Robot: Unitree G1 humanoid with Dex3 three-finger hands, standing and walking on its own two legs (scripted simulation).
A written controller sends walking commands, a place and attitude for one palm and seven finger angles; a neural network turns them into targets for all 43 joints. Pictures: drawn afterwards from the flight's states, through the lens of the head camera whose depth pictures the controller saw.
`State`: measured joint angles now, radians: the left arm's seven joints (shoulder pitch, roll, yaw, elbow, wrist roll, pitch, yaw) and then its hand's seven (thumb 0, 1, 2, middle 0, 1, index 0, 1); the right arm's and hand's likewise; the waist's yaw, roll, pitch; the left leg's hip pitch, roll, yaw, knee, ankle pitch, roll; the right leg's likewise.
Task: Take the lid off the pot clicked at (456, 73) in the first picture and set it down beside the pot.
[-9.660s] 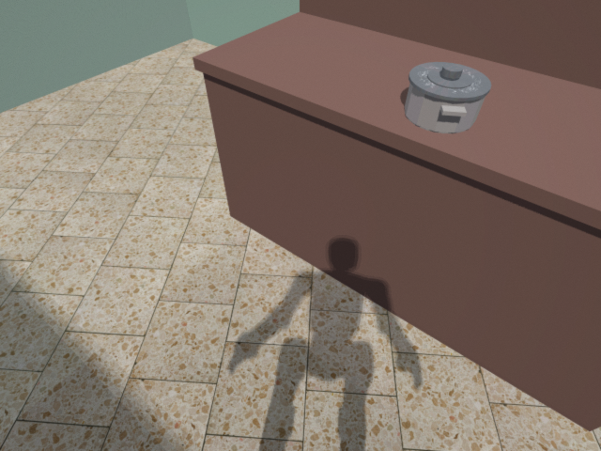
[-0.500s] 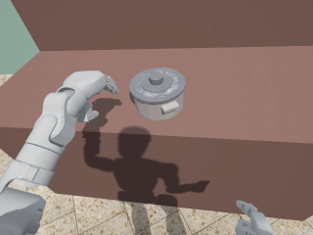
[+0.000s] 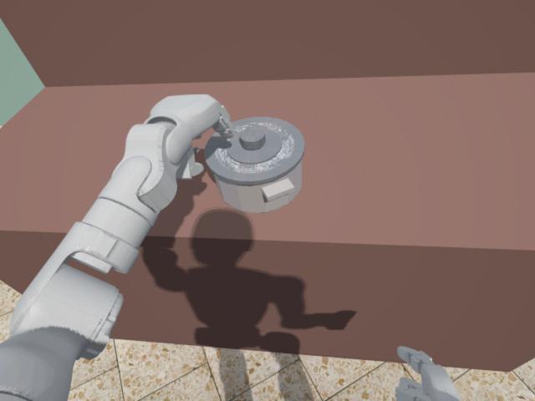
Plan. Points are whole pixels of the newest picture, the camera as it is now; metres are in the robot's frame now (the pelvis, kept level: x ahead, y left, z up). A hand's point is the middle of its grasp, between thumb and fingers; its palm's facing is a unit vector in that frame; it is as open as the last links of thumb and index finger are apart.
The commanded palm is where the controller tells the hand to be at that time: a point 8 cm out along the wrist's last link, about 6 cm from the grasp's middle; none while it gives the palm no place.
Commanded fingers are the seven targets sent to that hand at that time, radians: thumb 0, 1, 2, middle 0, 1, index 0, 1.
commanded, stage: move the open hand above the knob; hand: left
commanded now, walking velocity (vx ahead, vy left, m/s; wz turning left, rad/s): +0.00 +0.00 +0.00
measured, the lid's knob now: (252, 137) +0.54 +0.05 +0.11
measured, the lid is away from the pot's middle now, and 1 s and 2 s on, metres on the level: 0.00 0.00 0.00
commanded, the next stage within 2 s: lower the open fingers around the knob in 1.54 s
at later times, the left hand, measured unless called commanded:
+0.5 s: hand (246, 116) +0.51 +0.06 +0.18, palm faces -0.27 -0.02 -0.96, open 10.1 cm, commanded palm +0.51 +0.06 +0.24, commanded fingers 0.00 -0.33 1.52 -0.85 -0.08 -0.85 -0.08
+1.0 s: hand (243, 116) +0.51 +0.06 +0.18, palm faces -0.28 -0.03 -0.96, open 10.1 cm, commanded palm +0.52 +0.06 +0.24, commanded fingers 0.00 -0.33 1.52 -0.85 -0.08 -0.85 -0.08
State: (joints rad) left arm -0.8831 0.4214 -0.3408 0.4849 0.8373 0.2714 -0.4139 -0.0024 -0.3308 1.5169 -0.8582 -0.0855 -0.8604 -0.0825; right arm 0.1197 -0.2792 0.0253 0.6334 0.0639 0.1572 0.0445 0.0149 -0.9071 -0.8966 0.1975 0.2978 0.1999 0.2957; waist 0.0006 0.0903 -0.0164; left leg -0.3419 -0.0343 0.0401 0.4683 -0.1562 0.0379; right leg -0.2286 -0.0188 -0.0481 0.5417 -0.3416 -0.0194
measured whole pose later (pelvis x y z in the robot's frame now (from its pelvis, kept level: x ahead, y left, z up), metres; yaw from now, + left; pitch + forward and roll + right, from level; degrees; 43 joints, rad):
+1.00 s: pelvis +0.02 +0.01 +0.00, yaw -2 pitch +8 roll +1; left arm -1.25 0.28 -0.35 1.03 0.87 0.30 -0.31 0.00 -0.33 1.52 -0.86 -0.09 -0.86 -0.08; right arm 0.23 -0.27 -0.01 0.71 0.06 0.11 0.02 0.01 -0.91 -0.90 0.20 0.30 0.20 0.30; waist -0.09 0.07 -0.06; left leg -0.41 -0.03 0.07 0.44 -0.17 0.05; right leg -0.30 -0.01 -0.01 0.50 -0.33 -0.01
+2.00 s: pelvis +0.03 +0.01 +0.00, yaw -1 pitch +9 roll +1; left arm -1.29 0.24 -0.35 1.10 0.86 0.31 -0.36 0.00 -0.33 1.52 -0.86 -0.09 -0.86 -0.08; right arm 0.23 -0.28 -0.01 0.71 0.05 0.10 0.01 0.01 -0.91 -0.90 0.20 0.30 0.20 0.30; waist -0.11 0.06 -0.06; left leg -0.44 -0.03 0.06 0.46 -0.18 0.05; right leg -0.32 -0.02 -0.02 0.50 -0.34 -0.01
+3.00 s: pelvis +0.03 +0.00 +0.00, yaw -3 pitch +10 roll +0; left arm -1.28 0.26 -0.31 1.18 0.89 0.32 -0.30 0.00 -0.33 1.52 -0.87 -0.10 -0.86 -0.08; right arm 0.27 -0.28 -0.01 0.74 0.06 0.13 0.00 0.01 -0.91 -0.90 0.20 0.30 0.20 0.30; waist -0.14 0.06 -0.09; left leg -0.48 -0.01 0.07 0.49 -0.20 0.04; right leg -0.36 0.01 0.00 0.52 -0.34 -0.02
